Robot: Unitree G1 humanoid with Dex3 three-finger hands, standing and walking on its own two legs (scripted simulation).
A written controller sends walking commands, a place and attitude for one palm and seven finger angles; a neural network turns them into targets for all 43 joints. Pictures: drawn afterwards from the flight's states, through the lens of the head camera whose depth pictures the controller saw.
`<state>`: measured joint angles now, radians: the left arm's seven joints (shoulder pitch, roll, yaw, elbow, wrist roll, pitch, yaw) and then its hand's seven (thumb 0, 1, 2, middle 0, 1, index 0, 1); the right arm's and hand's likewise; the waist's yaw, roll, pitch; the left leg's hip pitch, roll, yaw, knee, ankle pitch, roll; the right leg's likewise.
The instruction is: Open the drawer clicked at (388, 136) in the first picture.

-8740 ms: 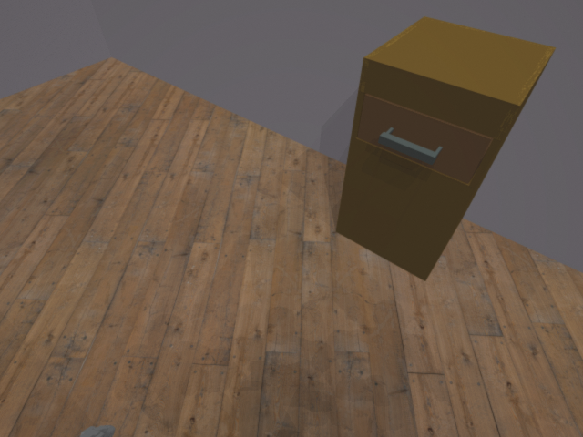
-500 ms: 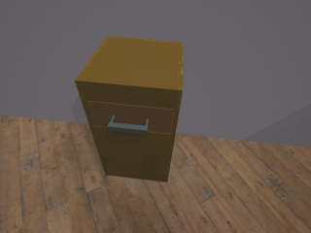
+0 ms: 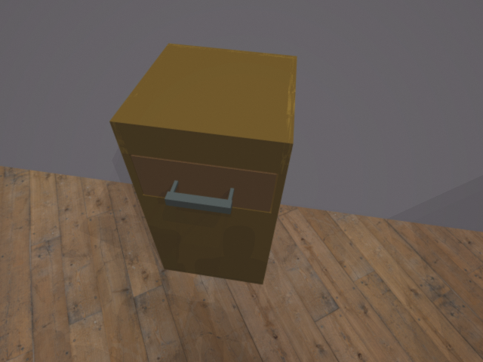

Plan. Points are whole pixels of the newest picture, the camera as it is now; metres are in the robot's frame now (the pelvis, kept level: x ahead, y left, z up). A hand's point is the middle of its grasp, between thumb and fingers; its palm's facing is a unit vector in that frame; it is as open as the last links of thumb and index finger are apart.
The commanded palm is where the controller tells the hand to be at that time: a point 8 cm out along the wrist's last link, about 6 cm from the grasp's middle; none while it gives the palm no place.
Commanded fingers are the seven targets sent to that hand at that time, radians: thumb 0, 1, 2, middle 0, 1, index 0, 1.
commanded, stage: come to a stop and stand still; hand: left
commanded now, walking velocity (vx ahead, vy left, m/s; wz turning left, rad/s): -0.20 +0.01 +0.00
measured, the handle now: (201, 195) +0.55 +0.15 -0.15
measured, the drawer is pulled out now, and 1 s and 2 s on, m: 0.00 0.00 0.00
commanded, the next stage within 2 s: look again from close up in 0.90 s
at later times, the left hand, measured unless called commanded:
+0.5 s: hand out of the picture +0.03 +0.18 -0.16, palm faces +0.01 -0.96 -0.26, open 7.4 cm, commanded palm none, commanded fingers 0.00 0.90 0.90 -0.20 -0.30 -0.20 -0.30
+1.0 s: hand out of the picture -0.11 +0.13 -0.16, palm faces +0.04 -0.99 -0.14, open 7.4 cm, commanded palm none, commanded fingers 0.00 0.90 0.90 -0.20 -0.30 -0.20 -0.30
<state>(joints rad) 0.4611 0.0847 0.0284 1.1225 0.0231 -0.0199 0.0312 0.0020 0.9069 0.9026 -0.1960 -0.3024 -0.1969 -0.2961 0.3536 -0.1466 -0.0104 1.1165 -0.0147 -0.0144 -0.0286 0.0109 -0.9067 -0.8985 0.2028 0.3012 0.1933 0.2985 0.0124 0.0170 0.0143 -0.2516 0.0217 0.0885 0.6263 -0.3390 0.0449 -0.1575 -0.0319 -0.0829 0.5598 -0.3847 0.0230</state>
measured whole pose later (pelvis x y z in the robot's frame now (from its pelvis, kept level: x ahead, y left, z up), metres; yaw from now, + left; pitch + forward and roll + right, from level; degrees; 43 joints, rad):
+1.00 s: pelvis -0.05 -0.01 +0.02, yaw -1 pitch -2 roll +0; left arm 0.41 0.09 0.00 1.14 0.02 0.00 0.04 0.00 0.91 0.90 -0.20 -0.30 -0.20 -0.30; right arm 0.34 -0.12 0.00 1.15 -0.01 0.02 -0.03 0.01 -0.91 -0.90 0.20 0.30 0.19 0.30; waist 0.00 0.00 0.01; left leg -0.21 0.01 0.10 0.41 -0.18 0.03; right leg -0.15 -0.03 -0.08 0.40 -0.23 0.01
